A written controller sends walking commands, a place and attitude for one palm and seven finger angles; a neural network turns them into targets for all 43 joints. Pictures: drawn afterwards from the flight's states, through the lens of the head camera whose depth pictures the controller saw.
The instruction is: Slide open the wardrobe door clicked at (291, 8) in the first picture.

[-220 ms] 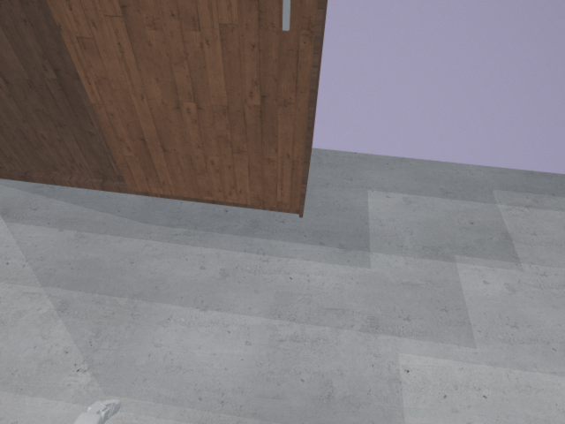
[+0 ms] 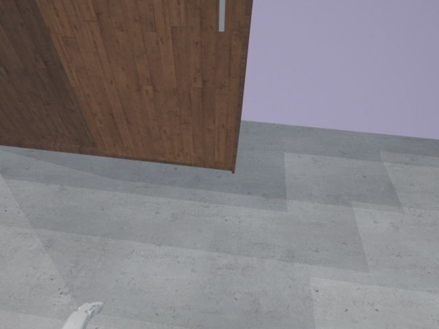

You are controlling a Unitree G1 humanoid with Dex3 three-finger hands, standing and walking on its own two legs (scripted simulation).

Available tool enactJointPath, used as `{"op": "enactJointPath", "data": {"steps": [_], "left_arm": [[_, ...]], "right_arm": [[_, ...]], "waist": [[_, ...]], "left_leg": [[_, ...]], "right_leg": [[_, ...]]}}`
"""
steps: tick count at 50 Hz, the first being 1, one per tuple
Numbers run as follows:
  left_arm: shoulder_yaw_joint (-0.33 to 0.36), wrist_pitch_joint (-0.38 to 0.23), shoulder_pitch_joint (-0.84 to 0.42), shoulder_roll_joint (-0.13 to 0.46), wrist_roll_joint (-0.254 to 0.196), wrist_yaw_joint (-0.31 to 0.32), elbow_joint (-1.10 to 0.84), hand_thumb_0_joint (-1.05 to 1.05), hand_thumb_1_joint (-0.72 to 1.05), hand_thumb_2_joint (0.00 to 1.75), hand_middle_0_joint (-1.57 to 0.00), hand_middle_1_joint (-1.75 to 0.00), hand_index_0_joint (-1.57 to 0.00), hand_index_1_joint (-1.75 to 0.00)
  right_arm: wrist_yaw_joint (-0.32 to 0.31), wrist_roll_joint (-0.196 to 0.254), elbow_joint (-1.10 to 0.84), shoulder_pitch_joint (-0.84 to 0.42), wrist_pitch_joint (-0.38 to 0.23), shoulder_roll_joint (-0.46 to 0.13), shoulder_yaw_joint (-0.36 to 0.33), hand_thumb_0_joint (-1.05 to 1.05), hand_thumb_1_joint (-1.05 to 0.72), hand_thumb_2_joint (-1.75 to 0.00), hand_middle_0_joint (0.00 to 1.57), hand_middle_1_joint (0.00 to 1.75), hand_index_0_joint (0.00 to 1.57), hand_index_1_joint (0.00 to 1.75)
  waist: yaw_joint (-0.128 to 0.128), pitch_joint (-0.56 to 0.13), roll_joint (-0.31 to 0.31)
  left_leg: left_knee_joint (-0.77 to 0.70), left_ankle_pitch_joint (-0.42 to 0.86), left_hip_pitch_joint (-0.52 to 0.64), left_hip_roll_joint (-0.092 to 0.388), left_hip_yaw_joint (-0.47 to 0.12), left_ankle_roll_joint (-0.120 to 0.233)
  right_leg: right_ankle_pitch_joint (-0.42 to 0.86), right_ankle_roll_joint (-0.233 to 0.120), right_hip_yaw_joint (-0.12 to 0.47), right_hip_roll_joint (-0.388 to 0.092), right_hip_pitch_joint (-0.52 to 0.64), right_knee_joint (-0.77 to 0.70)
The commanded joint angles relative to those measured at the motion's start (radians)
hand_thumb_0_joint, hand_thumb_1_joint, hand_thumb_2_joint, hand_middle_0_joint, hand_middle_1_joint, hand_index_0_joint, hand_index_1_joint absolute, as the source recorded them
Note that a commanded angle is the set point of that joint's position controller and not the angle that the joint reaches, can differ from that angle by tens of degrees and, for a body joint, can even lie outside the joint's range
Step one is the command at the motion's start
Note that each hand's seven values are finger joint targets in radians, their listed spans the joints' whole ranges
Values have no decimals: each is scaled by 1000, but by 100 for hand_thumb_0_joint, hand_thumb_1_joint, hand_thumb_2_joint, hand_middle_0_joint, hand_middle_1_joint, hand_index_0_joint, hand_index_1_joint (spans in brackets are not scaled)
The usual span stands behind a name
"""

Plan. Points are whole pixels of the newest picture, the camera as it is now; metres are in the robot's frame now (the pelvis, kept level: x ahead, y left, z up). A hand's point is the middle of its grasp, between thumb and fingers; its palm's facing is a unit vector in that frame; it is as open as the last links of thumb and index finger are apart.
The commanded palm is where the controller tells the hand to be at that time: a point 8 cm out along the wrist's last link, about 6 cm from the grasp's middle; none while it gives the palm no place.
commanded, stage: stand and wait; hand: right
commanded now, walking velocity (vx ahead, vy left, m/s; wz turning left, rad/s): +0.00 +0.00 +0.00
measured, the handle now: out of the picture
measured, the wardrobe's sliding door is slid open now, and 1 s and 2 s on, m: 0.00 0.00 0.00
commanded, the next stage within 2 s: look at it before walking up in 0.66 s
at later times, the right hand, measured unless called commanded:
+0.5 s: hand out of the picture +0.05 -0.24 -0.15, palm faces -0.03 +0.94 -0.34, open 7.4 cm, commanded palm none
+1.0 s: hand out of the picture +0.05 -0.24 -0.15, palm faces -0.03 +0.95 -0.32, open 7.4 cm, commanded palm none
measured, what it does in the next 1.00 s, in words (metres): stands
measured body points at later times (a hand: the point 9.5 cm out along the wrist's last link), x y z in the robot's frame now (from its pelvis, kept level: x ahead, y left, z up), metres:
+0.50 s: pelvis -0.02 +0.01 +0.01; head -0.02 +0.01 +0.45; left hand +0.05 +0.31 -0.13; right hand +0.05 -0.28 -0.13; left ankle -0.01 +0.12 -0.74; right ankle -0.01 -0.12 -0.74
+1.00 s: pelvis -0.02 +0.01 +0.01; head -0.02 +0.00 +0.46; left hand +0.05 +0.30 -0.13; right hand +0.05 -0.29 -0.13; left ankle -0.01 +0.12 -0.74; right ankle -0.01 -0.12 -0.74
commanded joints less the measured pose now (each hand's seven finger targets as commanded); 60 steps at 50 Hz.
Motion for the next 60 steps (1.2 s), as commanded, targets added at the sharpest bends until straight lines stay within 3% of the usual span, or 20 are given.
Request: {"op": "enactJointPath", "data": {"steps": [1, 13, 31, 60], "left_arm": [[48, -21, -45, 204, 2, 12, -49, 0, 90, 90, -20, -30, -20, -30], [41, -21, -28, 206, -2, 12, 11, 0, 90, 90, -20, -30, -20, -30], [38, -19, 2, 210, -2, 8, 64, 0, 90, 90, -20, -30, -20, -30], [39, -26, -14, 216, -6, 12, 67, 0, 90, 90, -20, -30, -20, -30]], "right_arm": [[-17, 4, -65, -42, -24, -217, -56, 0, -90, -90, 20, 30, 20, 30], [-14, 7, -8, -27, -28, -217, -55, 0, -90, -90, 20, 30, 20, 30], [-12, 6, 31, -26, -26, -218, -52, 0, -90, -90, 20, 30, 20, 30], [-14, 5, 43, -16, -31, -214, -50, 0, -90, -90, 20, 30, 20, 30]], "waist": [[7, -55, 10], [6, -64, 1], [5, -3, 3], [4, -52, -6]], "left_leg": [[-85, 249, 25, 101, -86, 44], [-134, 205, 41, 107, -103, 46], [-193, 37, -1, 102, -120, 44], [-169, 224, 48, 105, -96, 38]], "right_leg": [[231, -33, 73, -109, 0, -79], [184, -25, 79, -117, 15, -107], [91, -20, 96, -117, -16, -149], [218, -22, 95, -133, 40, -154]]}}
